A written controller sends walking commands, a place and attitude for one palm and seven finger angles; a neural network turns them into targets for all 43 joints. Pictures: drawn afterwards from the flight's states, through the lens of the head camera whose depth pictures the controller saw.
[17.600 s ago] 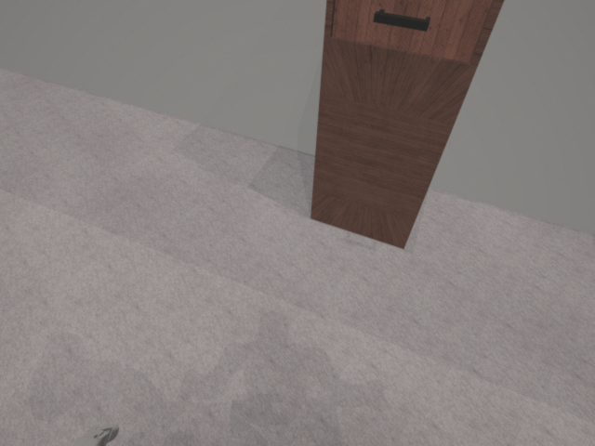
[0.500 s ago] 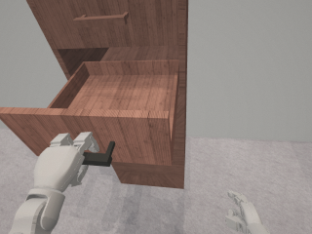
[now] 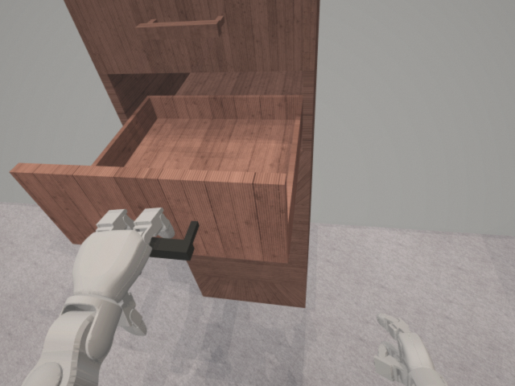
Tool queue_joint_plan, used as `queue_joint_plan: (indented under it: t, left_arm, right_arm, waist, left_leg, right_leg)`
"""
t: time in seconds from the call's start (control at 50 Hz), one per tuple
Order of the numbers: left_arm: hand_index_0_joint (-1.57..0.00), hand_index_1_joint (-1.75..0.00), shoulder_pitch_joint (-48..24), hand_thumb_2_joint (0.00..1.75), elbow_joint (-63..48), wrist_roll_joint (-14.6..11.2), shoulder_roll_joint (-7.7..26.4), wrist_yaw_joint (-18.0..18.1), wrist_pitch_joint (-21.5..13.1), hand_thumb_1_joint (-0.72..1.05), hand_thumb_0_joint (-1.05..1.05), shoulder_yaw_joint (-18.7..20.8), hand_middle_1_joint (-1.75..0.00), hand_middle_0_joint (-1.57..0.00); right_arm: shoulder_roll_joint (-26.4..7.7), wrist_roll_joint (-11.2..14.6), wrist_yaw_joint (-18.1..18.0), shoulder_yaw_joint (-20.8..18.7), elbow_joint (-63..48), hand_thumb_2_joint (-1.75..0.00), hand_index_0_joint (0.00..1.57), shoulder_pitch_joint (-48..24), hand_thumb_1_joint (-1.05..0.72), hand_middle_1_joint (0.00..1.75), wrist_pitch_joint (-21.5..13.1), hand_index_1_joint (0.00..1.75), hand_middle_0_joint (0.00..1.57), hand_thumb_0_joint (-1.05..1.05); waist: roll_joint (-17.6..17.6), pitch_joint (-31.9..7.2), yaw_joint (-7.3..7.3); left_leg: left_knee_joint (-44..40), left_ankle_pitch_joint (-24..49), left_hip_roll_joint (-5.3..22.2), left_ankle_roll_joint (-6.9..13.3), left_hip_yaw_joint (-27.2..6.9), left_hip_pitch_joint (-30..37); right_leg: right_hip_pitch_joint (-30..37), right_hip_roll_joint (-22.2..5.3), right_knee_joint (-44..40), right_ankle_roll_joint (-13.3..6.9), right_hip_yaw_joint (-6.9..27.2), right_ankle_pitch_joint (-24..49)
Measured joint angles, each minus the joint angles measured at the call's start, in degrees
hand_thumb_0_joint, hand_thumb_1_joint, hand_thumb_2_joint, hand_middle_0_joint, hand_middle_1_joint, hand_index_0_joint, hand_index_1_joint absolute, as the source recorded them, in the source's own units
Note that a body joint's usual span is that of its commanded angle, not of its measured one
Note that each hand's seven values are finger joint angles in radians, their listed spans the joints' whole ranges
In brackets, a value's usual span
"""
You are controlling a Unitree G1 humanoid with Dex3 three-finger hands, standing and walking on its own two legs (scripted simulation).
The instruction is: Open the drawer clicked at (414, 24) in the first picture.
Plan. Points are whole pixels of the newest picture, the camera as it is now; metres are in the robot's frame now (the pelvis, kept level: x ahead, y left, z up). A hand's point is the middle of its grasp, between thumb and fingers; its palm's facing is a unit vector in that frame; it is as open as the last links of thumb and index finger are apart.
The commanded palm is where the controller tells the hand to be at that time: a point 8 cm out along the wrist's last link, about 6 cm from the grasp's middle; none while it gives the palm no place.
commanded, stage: lift the hand off the handle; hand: left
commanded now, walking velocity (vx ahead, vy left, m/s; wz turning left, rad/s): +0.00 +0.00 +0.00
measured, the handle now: (149, 235) +0.27 +0.21 +0.13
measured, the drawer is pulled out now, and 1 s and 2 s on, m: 0.30 0.28 0.28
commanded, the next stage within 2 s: draw the hand back to the body in 1.44 s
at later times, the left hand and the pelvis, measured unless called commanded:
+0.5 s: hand (134, 251) +0.23 +0.21 +0.14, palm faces +0.15 -0.09 -0.98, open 13.6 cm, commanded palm +0.20 +0.21 +0.21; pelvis -0.01 +0.00 +0.00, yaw +0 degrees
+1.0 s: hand (119, 220) +0.24 +0.21 +0.20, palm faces +0.19 -0.05 -0.98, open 13.3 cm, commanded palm +0.20 +0.21 +0.28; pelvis -0.02 +0.00 +0.00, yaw +1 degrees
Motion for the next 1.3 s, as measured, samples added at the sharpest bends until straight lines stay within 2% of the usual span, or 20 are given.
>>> queue_joint_plan:
  t: [0.18, 0.28, 0.42, 0.6, 0.86, 1.16, 1.24, 1.3]
  left_arm:
    - [-0.37, -1.25, -3.32, 0.3, 2.86, -0.11, 0.66, -0.04, -0.17, -0.49, 0.0, -1.11, -1.24, -0.33]
    - [-0.38, -1.25, -5.42, 0.3, 4.23, -0.59, 1.59, -1.68, 0.21, -0.5, 0.0, -1.61, -1.24, -0.35]
    - [-0.36, -1.23, -5.38, 0.3, 0.64, -3.1, 3.24, -2.95, -0.93, -0.49, 0.0, -0.23, -1.24, -0.37]
    - [-0.38, -1.23, -8.52, 0.3, -0.1, -4.5, 4.67, -6.01, 1.22, -0.5, 0.0, -0.81, -1.24, -0.39]
    - [-0.42, -1.25, -13.82, 0.3, 0.12, -8.94, 9.07, -9.83, 0.16, -0.5, 0.0, 1.4, -1.26, -0.45]
    - [-0.42, -1.25, -22.73, 0.3, -0.3, -10.81, 10.64, -12.98, 3.24, -0.5, 0.0, 1.3, -1.27, -0.46]
    - [-0.38, -1.23, -27.7, 0.3, 0.01, -10.92, 10.95, -13.02, 4.64, -0.5, 0.0, 2.9, -1.24, -0.41]
    - [-0.36, -1.22, -31.08, 0.3, 1.86, -11.05, 11.14, -13.95, 6.35, -0.5, 0.0, 4.82, -1.23, -0.37]
  right_arm:
    - [0.33, 0.4, -0.64, 0.19, 1.1, -0.9, 0.2, 0.05, -0.91, 0.3, 0.01, 0.3, 0.2, 0.01]
    - [0.61, 0.51, -0.88, 0.41, 1.23, -0.9, 0.2, -0.16, -0.91, 0.3, -0.39, 0.3, 0.2, 0.01]
    - [0.62, 0.73, -0.46, 0.44, 0.93, -0.9, 0.2, -0.47, -0.91, 0.3, -1.26, 0.3, 0.2, 0.01]
    - [-0.25, 1.29, 0.35, 0.71, 1.1, -0.9, 0.2, -1.7, -0.91, 0.3, -0.85, 0.3, 0.2, 0.01]
    - [-0.77, 1.91, 0.2, 0.96, 1.23, -0.9, 0.2, -1.8, -0.91, 0.3, -2.46, 0.3, 0.2, 0.01]
    - [-1.44, 2.59, 0.73, 1.26, 1.4, -0.9, 0.2, -2.3, -0.91, 0.3, -2.6, 0.3, 0.2, 0.01]
    - [-1.2, 2.94, 1.14, 1.75, 1.38, -0.9, 0.2, -2.99, -0.91, 0.3, -1.87, 0.3, 0.2, 0.01]
    - [-1.08, 3.33, 1.66, 2.24, 0.63, -0.9, 0.2, -3.5, -0.91, 0.3, -0.72, 0.3, 0.2, 0.01]
  waist:
    - [0.08, 0.33, 0.12]
    - [0.39, 0.51, -0.07]
    - [1.06, 0.52, -0.37]
    - [1.68, 0.77, 0.06]
    - [2.25, 1.01, 0.33]
    - [2.69, 0.48, 0.84]
    - [2.62, -0.25, 0.58]
    - [2.53, -0.7, -0.12]
  left_leg:
    - [-0.34, 0.58, -0.23, 0.08, -0.21, 0.19]
    - [-1.01, 1.07, -0.36, 0.13, -0.23, 0.84]
    - [-2.23, 1.58, -0.41, 0.17, -0.02, 2.32]
    - [-3.4, 2.43, -0.59, 0.14, -0.15, 3.29]
    - [-3.19, 2.82, -0.29, -0.24, -0.83, 3.15]
    - [-2.63, 3.4, -0.79, -0.19, -1.06, 2.01]
    - [-2.46, 3.46, -0.79, -0.25, -0.8, 1.52]
    - [-2.21, 3.44, -0.74, -0.27, -0.44, 0.86]
  right_leg:
    - [0.25, -0.22, -0.23, 0.05, -0.19, 0.43]
    - [0.82, -0.31, -0.69, 0.05, -0.19, 0.8]
    - [2.14, -0.28, -1.74, 0.14, 0.03, 1.3]
    - [2.95, -0.41, -2.43, 0.13, -0.08, 1.81]
    - [3.36, -0.12, -2.93, -0.21, -0.76, 2.33]
    - [1.92, -0.7, -1.44, -0.23, -0.94, 2.29]
    - [1.17, -0.72, -0.95, -0.27, -0.67, 2.27]
    - [0.22, -0.68, -0.38, -0.29, -0.3, 2.22]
